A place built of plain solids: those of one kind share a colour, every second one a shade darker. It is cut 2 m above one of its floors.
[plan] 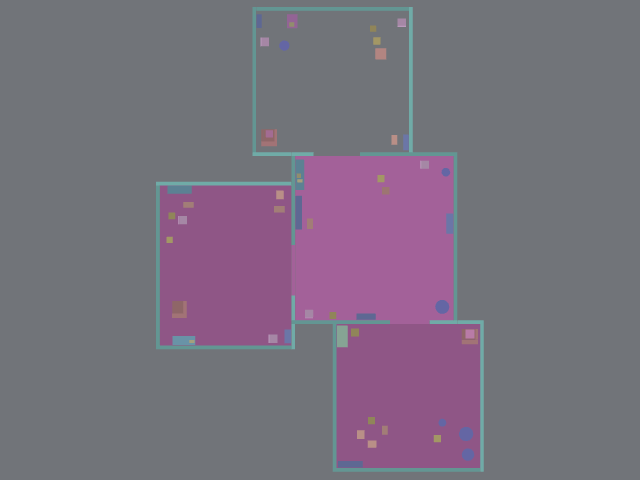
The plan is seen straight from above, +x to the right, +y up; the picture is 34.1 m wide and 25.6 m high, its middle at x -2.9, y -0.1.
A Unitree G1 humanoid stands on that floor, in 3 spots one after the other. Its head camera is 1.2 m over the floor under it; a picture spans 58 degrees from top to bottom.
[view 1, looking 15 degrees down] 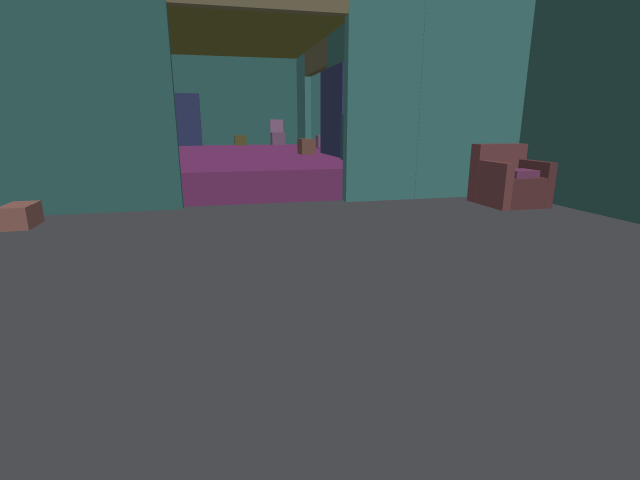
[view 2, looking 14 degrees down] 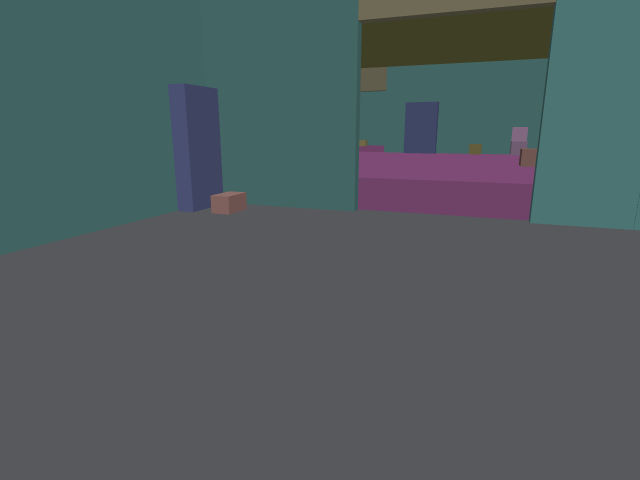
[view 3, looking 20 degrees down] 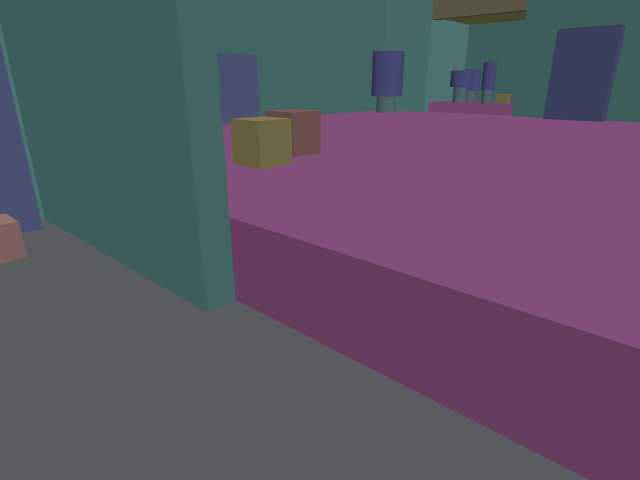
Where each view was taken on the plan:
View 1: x -1.19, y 11.08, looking -104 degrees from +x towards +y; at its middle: ground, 4.64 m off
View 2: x -2.64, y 10.97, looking -69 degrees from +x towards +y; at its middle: ground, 4.96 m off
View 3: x -2.64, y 5.73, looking -48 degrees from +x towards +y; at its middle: floor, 2.03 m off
